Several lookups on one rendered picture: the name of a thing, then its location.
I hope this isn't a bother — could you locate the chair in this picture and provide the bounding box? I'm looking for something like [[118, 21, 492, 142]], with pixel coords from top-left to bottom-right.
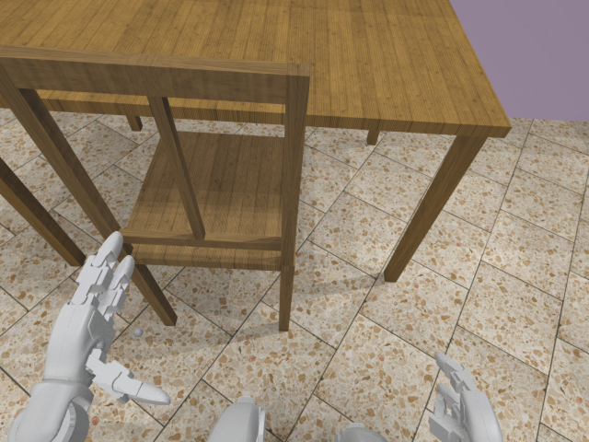
[[0, 44, 310, 332]]

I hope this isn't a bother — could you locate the left robot shin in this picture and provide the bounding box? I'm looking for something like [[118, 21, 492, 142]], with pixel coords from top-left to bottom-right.
[[237, 396, 255, 404]]

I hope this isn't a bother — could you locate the table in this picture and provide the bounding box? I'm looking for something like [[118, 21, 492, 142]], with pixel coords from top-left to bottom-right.
[[0, 0, 513, 283]]

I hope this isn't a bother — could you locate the left robot forearm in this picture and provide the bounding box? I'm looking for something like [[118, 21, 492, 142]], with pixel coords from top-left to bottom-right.
[[6, 379, 94, 442]]

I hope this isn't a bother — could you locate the left robot thigh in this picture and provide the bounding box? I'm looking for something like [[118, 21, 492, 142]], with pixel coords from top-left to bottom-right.
[[206, 402, 266, 442]]

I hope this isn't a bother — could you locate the robot right hand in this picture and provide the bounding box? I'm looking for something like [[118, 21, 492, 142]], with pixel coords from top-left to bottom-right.
[[429, 353, 503, 442]]

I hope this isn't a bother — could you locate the robot left hand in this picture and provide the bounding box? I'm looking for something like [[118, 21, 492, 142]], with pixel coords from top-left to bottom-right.
[[43, 231, 170, 405]]

